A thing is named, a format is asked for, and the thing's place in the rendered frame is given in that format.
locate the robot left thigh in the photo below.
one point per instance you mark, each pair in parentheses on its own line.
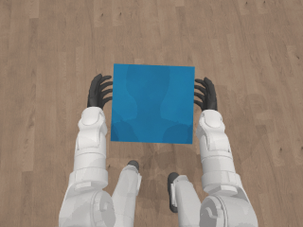
(124,198)

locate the right robot upper arm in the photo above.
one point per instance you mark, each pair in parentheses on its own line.
(223,211)

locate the carton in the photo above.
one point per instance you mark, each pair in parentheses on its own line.
(152,103)

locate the robot left hand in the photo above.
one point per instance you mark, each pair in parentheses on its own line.
(95,96)

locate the robot right hand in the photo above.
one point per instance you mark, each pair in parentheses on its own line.
(209,95)

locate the robot left forearm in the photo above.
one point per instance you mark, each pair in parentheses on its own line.
(89,171)

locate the left robot foot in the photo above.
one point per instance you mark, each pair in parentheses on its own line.
(134,163)

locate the robot right forearm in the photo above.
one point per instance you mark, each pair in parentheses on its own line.
(219,174)

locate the left robot upper arm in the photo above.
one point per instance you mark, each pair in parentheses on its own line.
(91,209)

